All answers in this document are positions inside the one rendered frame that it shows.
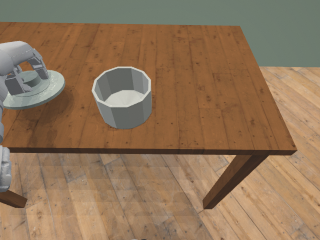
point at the lid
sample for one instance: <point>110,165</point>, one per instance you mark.
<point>42,93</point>

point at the robot left upper arm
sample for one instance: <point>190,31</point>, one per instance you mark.
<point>5,169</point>

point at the table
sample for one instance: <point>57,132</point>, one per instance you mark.
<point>208,96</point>

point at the left robot hand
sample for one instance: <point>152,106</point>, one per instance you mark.
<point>20,52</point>

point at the pot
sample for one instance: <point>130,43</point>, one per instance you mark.
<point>124,97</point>

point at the robot left forearm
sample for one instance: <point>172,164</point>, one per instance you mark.
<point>6,67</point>

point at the knob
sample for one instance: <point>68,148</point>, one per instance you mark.
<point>31,78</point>

